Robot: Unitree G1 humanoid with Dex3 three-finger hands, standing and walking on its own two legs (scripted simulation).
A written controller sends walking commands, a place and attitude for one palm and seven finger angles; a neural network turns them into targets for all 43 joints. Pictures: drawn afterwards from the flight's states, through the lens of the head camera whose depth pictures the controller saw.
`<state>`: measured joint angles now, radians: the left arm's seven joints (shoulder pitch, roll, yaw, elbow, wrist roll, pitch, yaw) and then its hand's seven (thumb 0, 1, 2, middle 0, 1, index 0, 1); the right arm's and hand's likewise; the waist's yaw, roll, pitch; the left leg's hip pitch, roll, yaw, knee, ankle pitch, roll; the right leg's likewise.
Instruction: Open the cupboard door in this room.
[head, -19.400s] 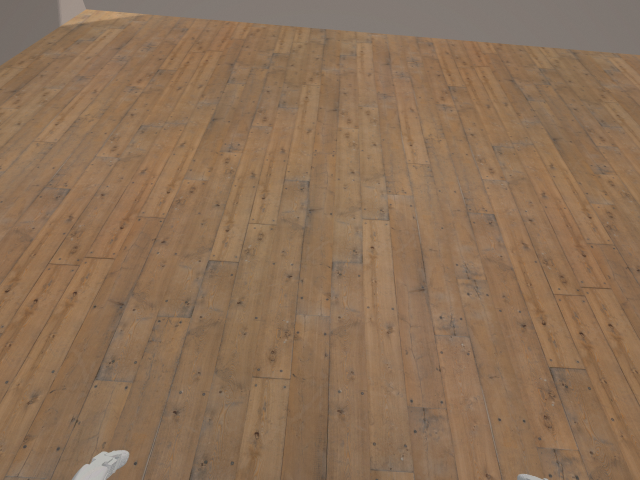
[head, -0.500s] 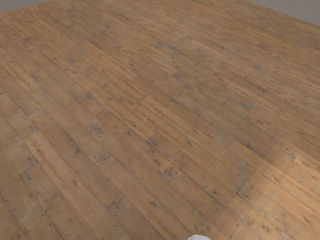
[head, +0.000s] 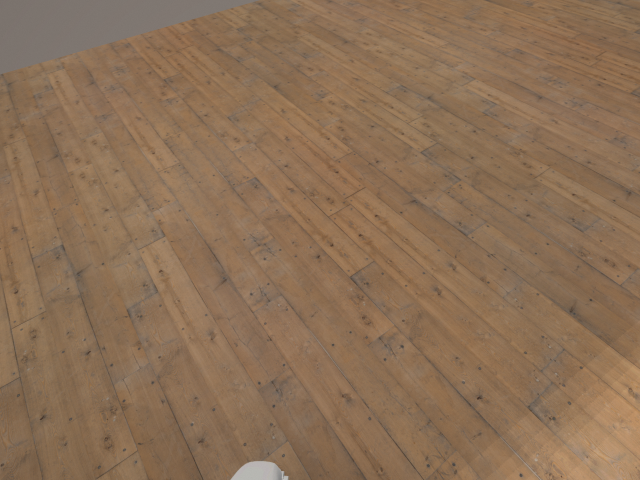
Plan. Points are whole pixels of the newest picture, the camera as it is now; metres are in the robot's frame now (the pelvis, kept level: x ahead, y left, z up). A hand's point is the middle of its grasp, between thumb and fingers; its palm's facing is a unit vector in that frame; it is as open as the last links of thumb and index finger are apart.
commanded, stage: turn or walk to find it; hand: left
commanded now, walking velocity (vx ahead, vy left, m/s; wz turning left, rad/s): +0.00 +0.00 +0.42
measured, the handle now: out of the picture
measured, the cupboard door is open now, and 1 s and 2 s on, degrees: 0 0 0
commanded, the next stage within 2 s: stand and wait in 1.78 s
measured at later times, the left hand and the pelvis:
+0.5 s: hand out of the picture -0.02 +0.27 -0.17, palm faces +0.24 -0.94 -0.25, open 7.4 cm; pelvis -0.04 +0.05 +0.00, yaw +11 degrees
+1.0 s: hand out of the picture -0.06 +0.18 -0.15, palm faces +0.43 -0.86 -0.27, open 7.4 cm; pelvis -0.05 -0.03 +0.00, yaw +25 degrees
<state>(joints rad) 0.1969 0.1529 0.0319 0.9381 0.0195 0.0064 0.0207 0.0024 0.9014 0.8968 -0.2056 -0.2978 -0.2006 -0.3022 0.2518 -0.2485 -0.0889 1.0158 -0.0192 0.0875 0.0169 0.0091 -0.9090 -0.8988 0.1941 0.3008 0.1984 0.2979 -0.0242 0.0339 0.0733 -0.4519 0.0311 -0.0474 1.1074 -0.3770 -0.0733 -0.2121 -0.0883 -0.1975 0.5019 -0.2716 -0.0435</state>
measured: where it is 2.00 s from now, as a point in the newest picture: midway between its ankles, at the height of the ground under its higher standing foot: outside the picture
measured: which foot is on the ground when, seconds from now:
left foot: up 0.00-0.20, down 0.22-0.70, up 0.72-1.00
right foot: down 0.00-0.22, up 0.24-0.68, down 0.70-1.00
